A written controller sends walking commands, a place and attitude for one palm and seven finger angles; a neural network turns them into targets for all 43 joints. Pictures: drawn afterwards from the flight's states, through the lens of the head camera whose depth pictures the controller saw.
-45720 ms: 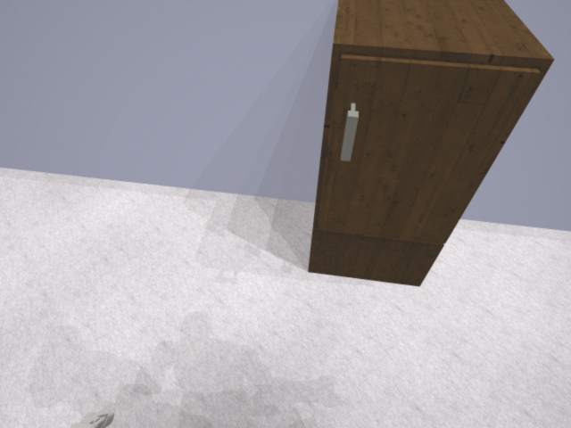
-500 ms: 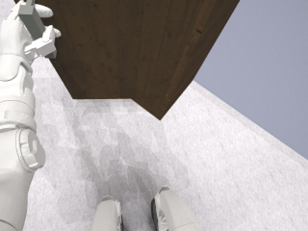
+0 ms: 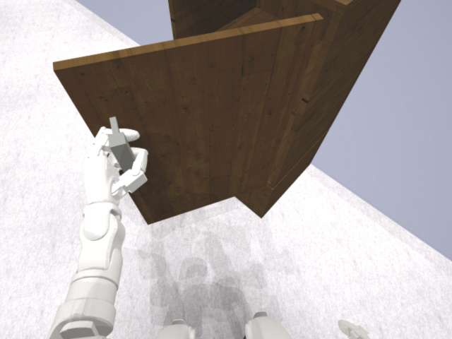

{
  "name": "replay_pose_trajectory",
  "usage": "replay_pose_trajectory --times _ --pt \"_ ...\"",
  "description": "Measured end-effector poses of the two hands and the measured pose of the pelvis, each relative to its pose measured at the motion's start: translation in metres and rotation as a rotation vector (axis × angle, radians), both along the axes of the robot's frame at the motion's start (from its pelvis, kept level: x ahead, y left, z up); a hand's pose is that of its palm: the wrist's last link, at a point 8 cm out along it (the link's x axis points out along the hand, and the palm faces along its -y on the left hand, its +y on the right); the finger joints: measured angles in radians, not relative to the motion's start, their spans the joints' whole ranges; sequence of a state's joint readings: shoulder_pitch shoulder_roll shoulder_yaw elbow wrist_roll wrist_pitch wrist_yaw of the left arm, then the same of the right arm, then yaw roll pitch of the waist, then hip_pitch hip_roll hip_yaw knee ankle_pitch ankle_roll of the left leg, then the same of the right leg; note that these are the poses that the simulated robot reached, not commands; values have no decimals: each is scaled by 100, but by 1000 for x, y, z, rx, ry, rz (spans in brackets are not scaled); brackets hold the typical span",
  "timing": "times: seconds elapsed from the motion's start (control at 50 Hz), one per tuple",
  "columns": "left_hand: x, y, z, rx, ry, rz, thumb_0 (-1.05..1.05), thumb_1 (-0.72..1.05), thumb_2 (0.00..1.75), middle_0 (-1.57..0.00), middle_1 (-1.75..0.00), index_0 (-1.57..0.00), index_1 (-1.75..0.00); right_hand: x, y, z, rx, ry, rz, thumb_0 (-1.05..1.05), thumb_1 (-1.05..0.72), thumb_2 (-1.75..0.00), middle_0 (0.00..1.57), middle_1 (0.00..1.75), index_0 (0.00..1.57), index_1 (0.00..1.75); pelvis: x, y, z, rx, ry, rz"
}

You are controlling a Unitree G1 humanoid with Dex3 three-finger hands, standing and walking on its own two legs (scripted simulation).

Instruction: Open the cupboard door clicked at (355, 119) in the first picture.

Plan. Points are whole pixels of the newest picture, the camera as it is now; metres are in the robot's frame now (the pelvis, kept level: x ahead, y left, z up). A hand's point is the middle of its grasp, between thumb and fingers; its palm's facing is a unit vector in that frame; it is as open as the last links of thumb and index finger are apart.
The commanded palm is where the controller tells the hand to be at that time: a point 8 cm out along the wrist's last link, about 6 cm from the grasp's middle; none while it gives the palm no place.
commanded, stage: pull the door open along its arc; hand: left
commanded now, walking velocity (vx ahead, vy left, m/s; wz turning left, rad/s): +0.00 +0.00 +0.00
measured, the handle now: (125, 152) +0.44 +0.18 +0.04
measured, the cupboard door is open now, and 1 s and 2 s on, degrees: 63 81 84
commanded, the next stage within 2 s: open thumb and fingers to let go in 0.40 s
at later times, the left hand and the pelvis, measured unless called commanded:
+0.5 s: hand (180, 221) +0.30 +0.07 +0.05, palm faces +0.38 -0.92 +0.01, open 6.0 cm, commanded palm +0.26 +0.12 +0.04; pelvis -0.01 -0.04 +0.00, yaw +4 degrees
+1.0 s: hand (181, 219) +0.31 +0.07 +0.04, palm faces +0.36 -0.93 +0.00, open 12.3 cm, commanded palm +0.26 +0.12 +0.04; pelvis -0.03 -0.03 +0.00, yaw +4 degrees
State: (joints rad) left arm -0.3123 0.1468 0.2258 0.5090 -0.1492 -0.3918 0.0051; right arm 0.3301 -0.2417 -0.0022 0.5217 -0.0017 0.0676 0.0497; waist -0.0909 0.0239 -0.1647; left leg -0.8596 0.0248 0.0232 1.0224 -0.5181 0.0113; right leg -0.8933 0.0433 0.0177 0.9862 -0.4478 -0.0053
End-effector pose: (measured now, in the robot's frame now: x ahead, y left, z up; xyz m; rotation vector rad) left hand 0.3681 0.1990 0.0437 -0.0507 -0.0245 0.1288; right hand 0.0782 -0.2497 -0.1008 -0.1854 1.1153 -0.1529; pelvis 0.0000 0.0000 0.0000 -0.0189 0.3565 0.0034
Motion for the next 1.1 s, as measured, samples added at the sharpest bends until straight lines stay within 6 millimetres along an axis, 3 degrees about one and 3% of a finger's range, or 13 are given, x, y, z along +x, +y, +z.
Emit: replay_pose_trajectory --times 0.14,0.28,0.52,0.68,0.8,1.0,1.1 --pt "-48 -32 1 36 4 151 0 64 71 -39 -135 -40 -135 59 10 2 28 -150 104 0 -90 -90 20 30 20 30 -6 -12 -1 21 -54 16" --pt "-74 -56 2 52 15 223 -1 65 72 -40 -135 -40 -135 85 14 5 51 -222 155 0 -90 -90 20 30 20 30 -10 -28 -1 34 -88 36" --pt "-107 -89 2 37 23 269 0 66 72 -38 -135 -39 -135 67 -13 -4 38 -181 167 1 -90 -90 20 30 20 30 -10 -45 0 45 -106 68" --pt "-105 -89 0 79 15 257 0 59 74 -38 -133 -37 -133 56 -22 -14 16 -157 157 1 -90 -90 20 30 20 30 -18 -47 -3 50 -103 74" --pt "-101 -86 0 56 21 250 1 35 66 -37 -130 -36 -129 55 -15 -11 23 -177 153 1 -90 -90 20 30 20 30 -22 -42 -2 46 -106 70" --pt "-100 -86 -1 50 10 242 1 -22 42 -33 -122 -32 -122 55 5 -8 35 -200 172 1 -90 -90 20 30 20 30 -25 -30 -4 35 -107 65" --pt "-100 -85 -1 52 7 232 0 -39 35 -33 -112 -29 -112 55 13 -7 36 -202 176 1 -90 -90 20 30 20 30 -27 -25 -5 29 -109 65"
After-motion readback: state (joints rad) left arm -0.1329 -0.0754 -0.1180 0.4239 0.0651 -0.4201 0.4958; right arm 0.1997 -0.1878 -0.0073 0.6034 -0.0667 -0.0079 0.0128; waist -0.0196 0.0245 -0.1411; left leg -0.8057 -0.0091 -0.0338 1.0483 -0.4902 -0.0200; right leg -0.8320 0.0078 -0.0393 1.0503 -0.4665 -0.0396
